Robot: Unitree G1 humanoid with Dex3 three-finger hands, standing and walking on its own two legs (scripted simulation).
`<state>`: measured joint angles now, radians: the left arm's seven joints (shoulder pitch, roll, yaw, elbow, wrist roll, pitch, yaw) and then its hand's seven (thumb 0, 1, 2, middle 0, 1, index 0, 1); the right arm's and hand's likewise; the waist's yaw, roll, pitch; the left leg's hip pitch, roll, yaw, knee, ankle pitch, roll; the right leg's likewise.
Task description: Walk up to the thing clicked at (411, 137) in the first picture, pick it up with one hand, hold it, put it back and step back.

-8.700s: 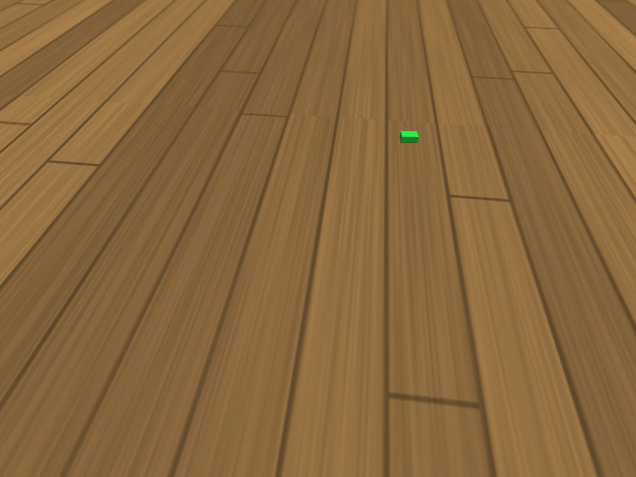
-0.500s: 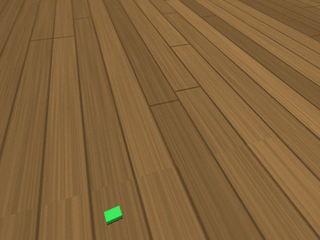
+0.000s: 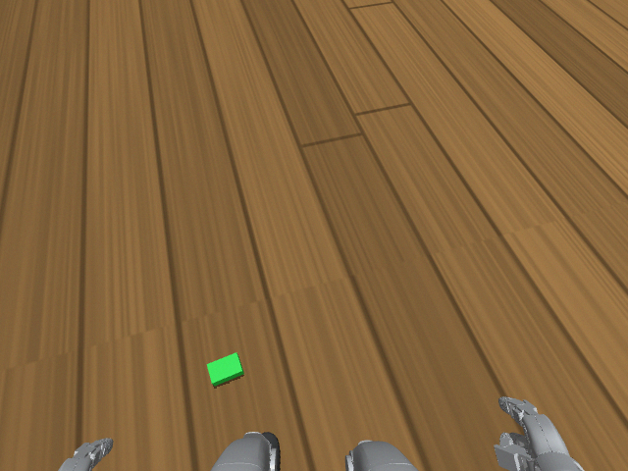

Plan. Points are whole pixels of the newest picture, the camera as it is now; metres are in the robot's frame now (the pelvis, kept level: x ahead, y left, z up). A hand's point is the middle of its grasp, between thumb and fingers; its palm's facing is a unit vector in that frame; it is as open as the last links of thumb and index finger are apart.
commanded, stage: walk up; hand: left
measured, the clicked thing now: (225, 369) +0.42 +0.27 -0.74
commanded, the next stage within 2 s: none
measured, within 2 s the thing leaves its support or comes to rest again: neither
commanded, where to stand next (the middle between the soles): +0.06 +0.02 m, yaw +2 degrees
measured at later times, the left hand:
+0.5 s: hand out of the picture -0.05 +0.31 -0.12, palm faces +0.08 -0.89 -0.44, open 7.4 cm
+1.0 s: hand out of the picture +0.07 +0.26 -0.14, palm faces +0.01 -0.92 -0.40, open 7.4 cm
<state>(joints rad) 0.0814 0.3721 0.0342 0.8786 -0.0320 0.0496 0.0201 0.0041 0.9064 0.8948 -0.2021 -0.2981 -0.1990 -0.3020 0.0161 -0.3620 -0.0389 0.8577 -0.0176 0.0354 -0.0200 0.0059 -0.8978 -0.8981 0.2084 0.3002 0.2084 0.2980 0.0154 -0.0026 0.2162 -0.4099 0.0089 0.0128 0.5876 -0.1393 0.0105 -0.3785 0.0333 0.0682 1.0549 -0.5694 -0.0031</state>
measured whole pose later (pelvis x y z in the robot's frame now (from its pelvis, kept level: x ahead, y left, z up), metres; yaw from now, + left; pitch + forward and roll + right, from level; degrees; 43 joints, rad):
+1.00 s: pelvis -0.03 +0.00 +0.00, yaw +3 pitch -3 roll +1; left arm 0.10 0.36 0.02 0.86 0.02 0.00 0.00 0.00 0.90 0.89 -0.20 -0.30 -0.20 -0.30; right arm 0.10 -0.40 -0.04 0.87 0.02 0.04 -0.02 0.01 -0.90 -0.90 0.21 0.30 0.21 0.30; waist 0.02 0.02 0.19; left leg -0.41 -0.05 -0.06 1.09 -0.55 0.02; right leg -0.40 -0.02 0.01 0.70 -0.25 -0.02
